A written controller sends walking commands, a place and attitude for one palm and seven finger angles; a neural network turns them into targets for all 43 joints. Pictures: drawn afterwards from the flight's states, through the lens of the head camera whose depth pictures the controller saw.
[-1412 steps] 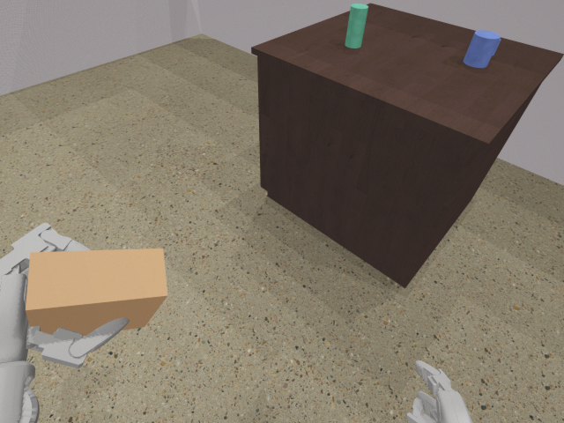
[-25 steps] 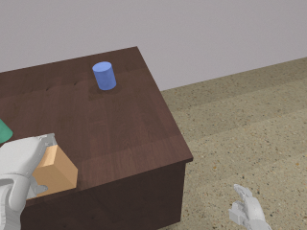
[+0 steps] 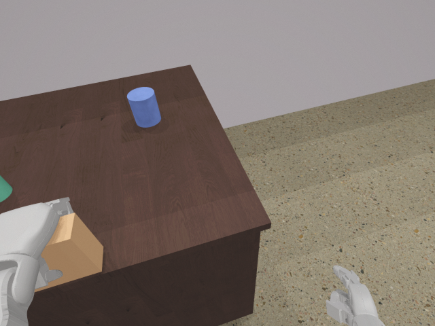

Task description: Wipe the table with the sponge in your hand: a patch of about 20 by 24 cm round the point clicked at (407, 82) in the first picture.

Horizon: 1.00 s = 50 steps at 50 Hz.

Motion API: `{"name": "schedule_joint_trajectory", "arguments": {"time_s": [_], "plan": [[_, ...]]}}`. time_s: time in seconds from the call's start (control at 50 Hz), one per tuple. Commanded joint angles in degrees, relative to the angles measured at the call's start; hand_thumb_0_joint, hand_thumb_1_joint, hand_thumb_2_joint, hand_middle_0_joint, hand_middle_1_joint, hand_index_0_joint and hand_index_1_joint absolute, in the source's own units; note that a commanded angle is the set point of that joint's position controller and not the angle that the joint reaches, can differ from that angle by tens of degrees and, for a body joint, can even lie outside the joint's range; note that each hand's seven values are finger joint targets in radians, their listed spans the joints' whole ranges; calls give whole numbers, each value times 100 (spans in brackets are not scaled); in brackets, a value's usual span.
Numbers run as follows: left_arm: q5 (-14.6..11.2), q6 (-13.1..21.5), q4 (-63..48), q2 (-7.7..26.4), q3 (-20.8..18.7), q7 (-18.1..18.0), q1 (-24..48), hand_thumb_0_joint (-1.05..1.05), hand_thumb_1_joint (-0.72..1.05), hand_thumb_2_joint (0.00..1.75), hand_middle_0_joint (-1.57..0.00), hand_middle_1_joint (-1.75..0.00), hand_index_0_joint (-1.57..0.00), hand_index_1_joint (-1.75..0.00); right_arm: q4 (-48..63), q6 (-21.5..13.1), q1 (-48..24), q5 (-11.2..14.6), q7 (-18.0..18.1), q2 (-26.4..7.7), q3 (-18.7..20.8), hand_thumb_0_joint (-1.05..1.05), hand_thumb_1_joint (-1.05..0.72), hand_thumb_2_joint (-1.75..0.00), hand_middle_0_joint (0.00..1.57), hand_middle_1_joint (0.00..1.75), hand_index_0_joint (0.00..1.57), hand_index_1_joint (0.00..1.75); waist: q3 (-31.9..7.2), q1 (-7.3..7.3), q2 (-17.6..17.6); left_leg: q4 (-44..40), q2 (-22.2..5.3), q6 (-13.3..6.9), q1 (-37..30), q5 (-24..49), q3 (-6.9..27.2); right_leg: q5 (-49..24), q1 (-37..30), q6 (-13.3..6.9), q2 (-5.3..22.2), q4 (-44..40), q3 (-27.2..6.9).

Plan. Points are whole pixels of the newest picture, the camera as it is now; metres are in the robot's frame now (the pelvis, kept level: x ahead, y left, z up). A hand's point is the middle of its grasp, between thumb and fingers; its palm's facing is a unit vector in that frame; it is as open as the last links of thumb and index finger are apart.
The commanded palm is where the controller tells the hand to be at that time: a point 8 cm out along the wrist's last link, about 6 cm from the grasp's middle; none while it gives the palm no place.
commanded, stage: lower the sponge onto the table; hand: left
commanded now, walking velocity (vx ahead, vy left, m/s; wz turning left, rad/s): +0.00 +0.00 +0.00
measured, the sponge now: (56, 259) +0.18 +0.33 +0.05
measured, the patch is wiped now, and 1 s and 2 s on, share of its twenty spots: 0.00 0.05 0.35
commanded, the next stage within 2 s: wipe forward along the first lane in 0.26 s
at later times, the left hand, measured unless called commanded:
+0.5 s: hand (51, 240) +0.19 +0.34 +0.08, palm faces -0.03 -0.05 -1.00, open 9.7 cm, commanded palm +0.18 +0.34 +0.14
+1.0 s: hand (54, 214) +0.24 +0.36 +0.08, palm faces -0.07 -0.01 -1.00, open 9.7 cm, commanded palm +0.24 +0.36 +0.12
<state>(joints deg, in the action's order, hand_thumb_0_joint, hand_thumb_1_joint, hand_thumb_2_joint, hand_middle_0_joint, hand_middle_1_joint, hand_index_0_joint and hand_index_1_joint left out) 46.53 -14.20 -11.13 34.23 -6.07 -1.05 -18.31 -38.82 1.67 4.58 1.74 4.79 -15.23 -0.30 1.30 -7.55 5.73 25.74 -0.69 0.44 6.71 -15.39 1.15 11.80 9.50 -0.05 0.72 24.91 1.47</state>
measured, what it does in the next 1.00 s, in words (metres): stands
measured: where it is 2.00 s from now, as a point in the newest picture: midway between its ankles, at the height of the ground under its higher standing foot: outside the picture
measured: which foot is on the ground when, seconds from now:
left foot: down 0.00-1.00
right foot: down 0.00-1.00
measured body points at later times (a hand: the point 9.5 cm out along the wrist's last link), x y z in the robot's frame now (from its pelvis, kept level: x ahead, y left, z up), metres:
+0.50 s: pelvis +0.01 +0.00 +0.00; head +0.00 -0.03 +0.45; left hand +0.19 +0.33 +0.14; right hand +0.23 -0.21 -0.10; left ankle -0.01 +0.13 -0.74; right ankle +0.02 -0.12 -0.74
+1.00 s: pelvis +0.00 +0.00 +0.00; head +0.02 -0.03 +0.45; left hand +0.24 +0.36 +0.13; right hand +0.20 -0.23 -0.12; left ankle -0.01 +0.13 -0.74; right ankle +0.02 -0.12 -0.74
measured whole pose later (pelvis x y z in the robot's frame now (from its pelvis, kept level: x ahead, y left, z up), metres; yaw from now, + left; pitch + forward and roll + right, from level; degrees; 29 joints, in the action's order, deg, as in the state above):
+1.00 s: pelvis +0.00 +0.00 +0.00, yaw +1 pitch +1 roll +0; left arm 50.4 -10.1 11.0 34.6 -6.3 -0.9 0.5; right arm -40.7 1.9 6.5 2.6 5.3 -16.6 0.3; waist -0.6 -6.0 5.5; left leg 28.4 -0.1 0.3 13.9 -15.9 2.3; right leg 12.5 16.0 0.1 1.3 27.1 2.5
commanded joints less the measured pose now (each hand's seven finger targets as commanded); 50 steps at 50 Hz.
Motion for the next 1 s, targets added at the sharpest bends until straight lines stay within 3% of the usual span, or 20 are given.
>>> {"name": "schedule_joint_trajectory", "arguments": {"time_s": [0.0,0.04,0.08,0.12,0.18,0.24,0.26,0.34,0.36,0.42,0.44,0.48,0.64,0.68,0.74,0.78,0.84,0.86,0.94,0.98], "plan": [[121,67,-991,1374,-892,-285,1103,0,10,130,-120,-160,-120,-160,977,-321,-1007,-4,96,-665,236,0,-90,-90,20,30,20,30,-765,67,-70,-414,300,-270,305,1085,-11,-329,-478,-271,-205,-389,-72],[179,73,-1067,1496,-941,-268,1148,0,10,130,-120,-160,-120,-160,1004,-352,-1208,7,111,-644,179,0,-90,-90,20,30,20,30,-712,44,63,-407,323,-265,269,1034,42,-254,-409,-323,-270,-423,-232],[189,191,-1146,1256,-719,-286,1257,0,10,130,-120,-160,-120,-160,969,-369,-993,-28,114,-628,227,0,-90,-90,20,30,20,30,-846,95,-8,-408,300,-272,245,1125,21,-326,-447,-282,-226,-369,-52],[221,247,-1103,1383,-911,-341,981,0,10,130,-120,-160,-120,-160,950,-355,-934,-51,98,-646,271,0,-90,-90,20,30,20,30,-903,15,-74,-381,296,-272,241,1268,47,-489,-527,-293,-227,-336,-56],[179,177,-851,1196,-823,-381,932,0,10,130,-120,-160,-120,-160,926,-329,-923,-28,76,-636,246,0,-90,-90,20,30,20,30,-743,52,-186,-422,280,-255,366,1204,22,-426,-475,-284,-230,-342,-25],[244,68,-734,1494,-1080,-414,883,0,10,130,-120,-160,-120,-160,928,-269,-1161,12,60,-671,221,0,-90,-90,20,30,20,30,-703,-36,-117,-408,310,-243,396,1156,51,-396,-483,-348,-282,-368,-266],[239,77,-859,1183,-804,-415,1009,0,10,130,-120,-160,-120,-160,961,-270,-1041,-7,41,-627,217,0,-90,-90,20,30,20,30,-888,27,-169,-399,305,-247,405,1249,-14,-481,-572,-294,-207,-288,-52],[204,-20,-568,1286,-943,-387,644,0,10,130,-120,-160,-120,-160,934,-242,-1160,7,38,-672,222,0,-90,-90,20,30,20,30,-665,-24,-211,-373,306,-254,415,1188,19,-494,-462,-322,-268,-363,-233],[226,2,-597,1179,-808,-376,944,0,10,130,-120,-160,-120,-160,880,-227,-1004,8,30,-669,223,0,-90,-90,20,30,20,30,-804,80,-314,-358,290,-253,447,1268,-25,-565,-479,-279,-223,-294,-55],[225,28,-359,1297,-888,-340,973,0,10,130,-120,-160,-120,-160,843,-203,-932,-1,60,-719,271,0,-90,-90,20,30,20,30,-769,67,-384,-333,304,-261,463,1236,-29,-594,-450,-265,-224,-310,-57],[258,13,-410,1392,-924,-326,1054,0,10,130,-120,-160,-120,-160,898,-225,-1133,23,69,-710,216,0,-90,-90,20,30,20,30,-725,37,-137,-335,319,-256,429,1186,1,-510,-384,-321,-280,-328,-196],[226,83,-280,1162,-753,-310,1107,0,10,130,-120,-160,-120,-160,866,-235,-903,1,75,-700,255,0,-90,-90,20,30,20,30,-838,91,-358,-312,313,-267,454,1265,-16,-597,-424,-270,-233,-268,-14],[253,228,439,1391,-884,-247,1451,0,10,130,-120,-160,-120,-160,807,-239,-917,55,121,-769,264,0,-90,-90,20,30,20,30,-733,112,-439,-248,353,-271,595,1039,-39,-490,-245,-283,-269,-310,-111],[282,297,558,1191,-631,-224,1865,0,10,130,-120,-160,-120,-160,749,-248,-756,36,135,-774,284,0,-90,-90,20,30,20,30,-843,221,-539,-221,357,-275,604,1053,-70,-508,-190,-242,-239,-260,31],[323,295,941,1412,-756,-190,1953,0,10,130,-120,-160,-120,-160,744,-246,-824,76,136,-810,264,0,-90,-90,20,30,20,30,-730,197,-474,-224,371,-267,704,904,-42,-384,-113,-282,-272,-299,-71],[325,335,1084,1150,-490,-161,2166,0,10,130,-120,-160,-120,-160,717,-253,-667,58,143,-809,288,0,-90,-90,20,30,20,30,-866,255,-555,-206,384,-276,711,906,-75,-404,-118,-238,-233,-254,59],[397,349,1490,1374,-584,-123,2459,0,10,130,-120,-160,-120,-160,700,-250,-681,95,134,-854,270,0,-90,-90,20,30,20,30,-766,272,-642,-211,380,-269,821,713,-46,-221,16,-267,-274,-294,-16],[397,378,1486,1119,-341,-98,2557,0,10,130,-120,-160,-120,-160,714,-251,-605,88,133,-834,271,0,-90,-90,20,30,20,30,-862,311,-645,-196,404,-279,829,723,-78,-230,-3,-234,-234,-251,80],[449,461,1965,1453,-576,-66,2680,0,10,130,-120,-160,-120,-160,690,-230,-527,102,125,-902,295,0,-90,-90,20,30,20,30,-897,277,-662,-151,399,-280,938,638,-58,-237,32,-260,-254,-252,-13],[458,519,2221,1301,-396,-30,2934,0,10,130,-120,-160,-120,-160,616,-210,-351,104,115,-918,311,0,-90,-90,20,30,20,30,-878,375,-854,-123,392,-283,1012,608,-86,-243,122,-223,-239,-223,66]]}}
